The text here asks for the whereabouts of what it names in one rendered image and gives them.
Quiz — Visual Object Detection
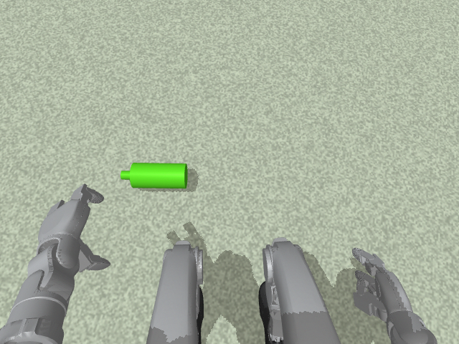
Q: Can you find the bottle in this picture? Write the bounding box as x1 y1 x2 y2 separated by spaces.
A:
120 163 188 188

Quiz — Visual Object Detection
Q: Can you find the right robot arm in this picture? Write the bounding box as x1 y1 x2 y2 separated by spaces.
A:
387 311 437 344

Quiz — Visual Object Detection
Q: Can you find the left robot arm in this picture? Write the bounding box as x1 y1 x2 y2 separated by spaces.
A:
0 234 80 344

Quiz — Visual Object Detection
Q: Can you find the right robot hand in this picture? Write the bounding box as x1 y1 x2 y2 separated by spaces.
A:
352 248 413 324

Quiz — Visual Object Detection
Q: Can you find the left robot hand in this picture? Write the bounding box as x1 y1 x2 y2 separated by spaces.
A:
38 183 110 272

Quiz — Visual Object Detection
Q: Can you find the right robot foot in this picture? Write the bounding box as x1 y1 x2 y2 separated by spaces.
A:
259 282 284 344

